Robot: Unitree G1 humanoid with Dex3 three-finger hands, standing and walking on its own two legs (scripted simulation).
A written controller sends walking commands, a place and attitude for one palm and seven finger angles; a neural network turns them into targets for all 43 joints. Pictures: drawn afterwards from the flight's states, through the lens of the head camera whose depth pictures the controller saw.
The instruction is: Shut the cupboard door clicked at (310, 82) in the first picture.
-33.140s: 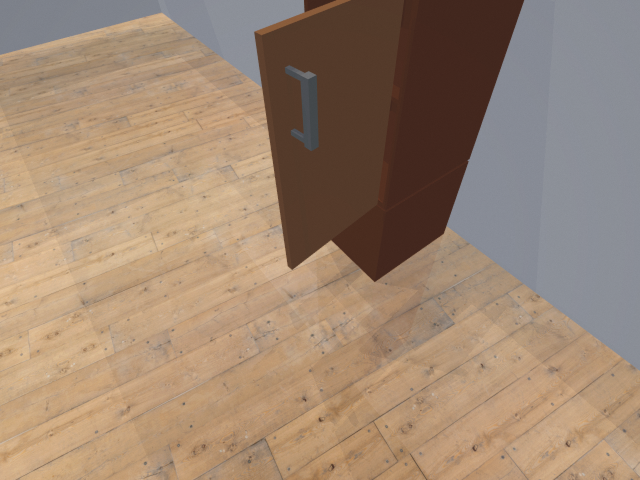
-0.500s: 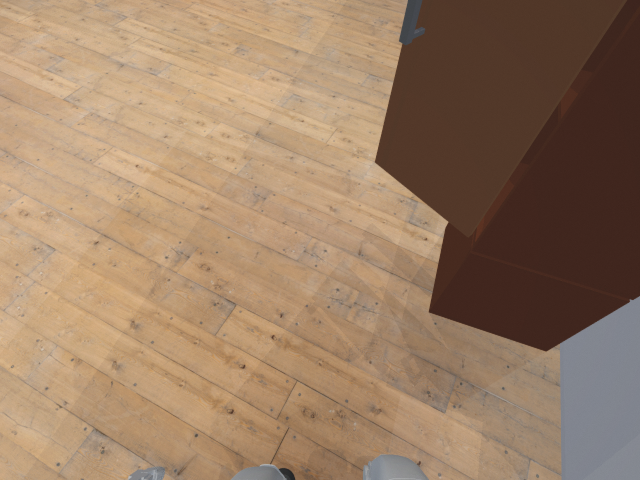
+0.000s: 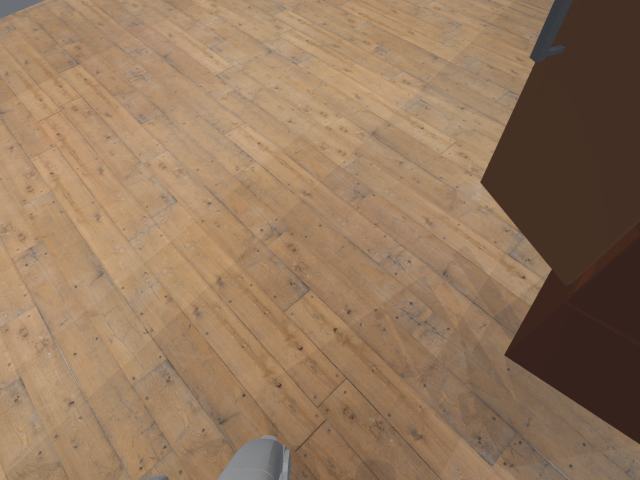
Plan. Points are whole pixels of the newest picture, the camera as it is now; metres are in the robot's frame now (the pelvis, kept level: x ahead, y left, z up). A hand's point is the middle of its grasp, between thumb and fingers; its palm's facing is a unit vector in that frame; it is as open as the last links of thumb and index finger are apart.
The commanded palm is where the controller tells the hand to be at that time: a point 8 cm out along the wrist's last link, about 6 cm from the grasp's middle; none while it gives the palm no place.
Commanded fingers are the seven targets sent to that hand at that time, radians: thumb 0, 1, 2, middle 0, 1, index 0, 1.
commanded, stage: walk to a spot facing it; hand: left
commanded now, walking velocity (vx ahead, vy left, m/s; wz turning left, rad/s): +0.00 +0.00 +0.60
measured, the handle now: (564, 18) +0.80 -0.41 +0.12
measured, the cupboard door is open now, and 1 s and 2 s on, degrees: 60 60 60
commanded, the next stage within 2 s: turn to face it in 1.24 s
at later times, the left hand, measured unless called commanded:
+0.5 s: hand out of the picture +0.13 +0.26 -0.15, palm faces +0.24 -0.95 -0.21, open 7.4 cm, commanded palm none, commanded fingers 0.00 0.90 0.90 -0.20 -0.30 -0.20 -0.30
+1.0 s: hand out of the picture +0.11 +0.22 -0.18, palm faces +0.61 -0.77 -0.19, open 7.4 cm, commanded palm none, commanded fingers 0.00 0.90 0.90 -0.20 -0.30 -0.20 -0.30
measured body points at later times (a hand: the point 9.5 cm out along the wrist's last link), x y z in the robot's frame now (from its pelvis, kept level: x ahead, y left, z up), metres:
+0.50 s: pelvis +0.07 +0.03 +0.00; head +0.11 +0.05 +0.45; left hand +0.12 +0.31 -0.13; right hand +0.16 -0.20 -0.14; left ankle +0.00 +0.12 -0.74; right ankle +0.16 -0.12 -0.69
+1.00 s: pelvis +0.24 +0.08 -0.01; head +0.28 +0.14 +0.44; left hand +0.08 +0.26 -0.16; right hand +0.47 -0.06 -0.14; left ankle +0.26 +0.22 -0.71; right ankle +0.21 -0.08 -0.74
